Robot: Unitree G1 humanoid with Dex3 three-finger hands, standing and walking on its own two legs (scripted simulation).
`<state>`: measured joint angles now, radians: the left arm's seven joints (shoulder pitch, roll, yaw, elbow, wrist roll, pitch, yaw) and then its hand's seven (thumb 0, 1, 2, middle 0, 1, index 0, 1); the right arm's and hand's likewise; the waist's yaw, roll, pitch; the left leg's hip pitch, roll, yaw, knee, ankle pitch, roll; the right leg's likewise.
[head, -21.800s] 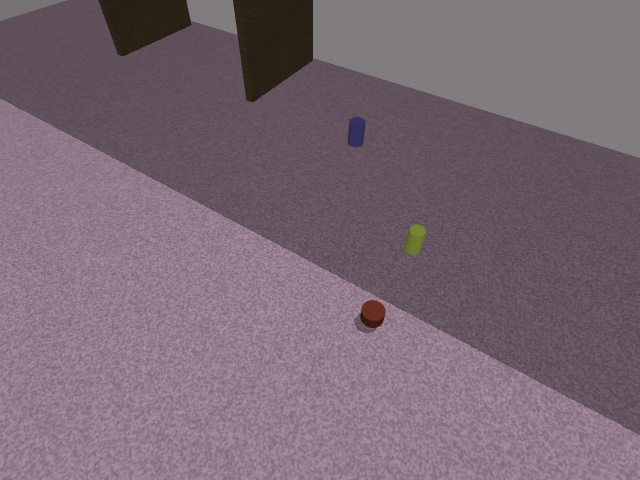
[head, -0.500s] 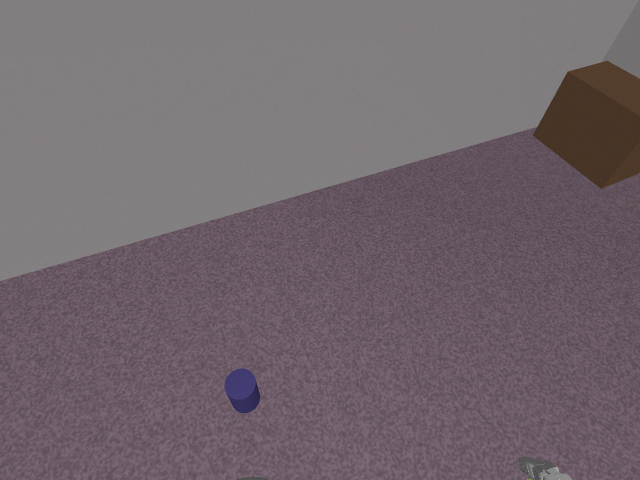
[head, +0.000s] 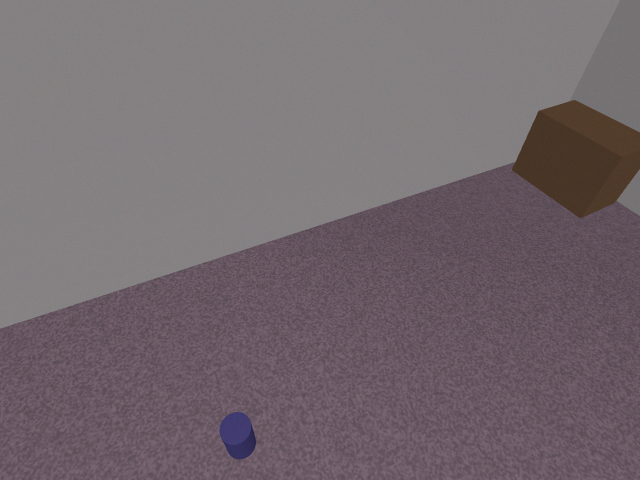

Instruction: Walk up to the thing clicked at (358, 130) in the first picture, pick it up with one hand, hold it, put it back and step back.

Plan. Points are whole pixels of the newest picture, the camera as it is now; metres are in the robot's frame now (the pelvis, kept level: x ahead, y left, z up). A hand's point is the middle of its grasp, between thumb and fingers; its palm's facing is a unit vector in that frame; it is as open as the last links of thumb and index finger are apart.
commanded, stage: walk up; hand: left
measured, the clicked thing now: (238, 436) +0.42 +0.22 -0.71
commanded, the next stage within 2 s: stand in 1.74 s
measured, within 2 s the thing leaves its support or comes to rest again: neither
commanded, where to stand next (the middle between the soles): +0.07 +0.00 m, yaw +2 degrees
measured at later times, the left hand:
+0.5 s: hand out of the picture +0.14 +0.23 -0.16, palm faces +0.03 -0.94 -0.35, open 7.4 cm
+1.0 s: hand out of the picture +0.03 +0.27 -0.17, palm faces +0.06 -0.93 -0.36, open 7.4 cm
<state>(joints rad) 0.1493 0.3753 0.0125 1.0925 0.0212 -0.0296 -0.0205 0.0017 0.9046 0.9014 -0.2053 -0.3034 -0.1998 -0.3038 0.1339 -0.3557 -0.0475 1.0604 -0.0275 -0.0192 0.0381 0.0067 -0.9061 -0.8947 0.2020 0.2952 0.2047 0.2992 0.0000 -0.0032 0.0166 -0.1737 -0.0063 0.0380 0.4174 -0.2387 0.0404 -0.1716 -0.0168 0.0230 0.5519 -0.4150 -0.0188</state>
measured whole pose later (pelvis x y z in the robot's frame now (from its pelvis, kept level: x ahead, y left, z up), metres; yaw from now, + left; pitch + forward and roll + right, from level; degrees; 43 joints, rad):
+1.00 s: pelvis -0.02 -0.01 -0.01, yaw +3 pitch -3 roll +0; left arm 0.12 0.40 0.05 1.08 0.01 0.04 -0.02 0.00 0.91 0.90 -0.20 -0.30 -0.20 -0.30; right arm 0.08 -0.36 -0.02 1.07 -0.02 0.01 0.01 0.01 -0.91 -0.89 0.20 0.30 0.20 0.30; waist 0.02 0.00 0.11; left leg -0.28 0.01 -0.05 0.55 -0.23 -0.01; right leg -0.27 -0.02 -0.03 0.52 -0.20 0.00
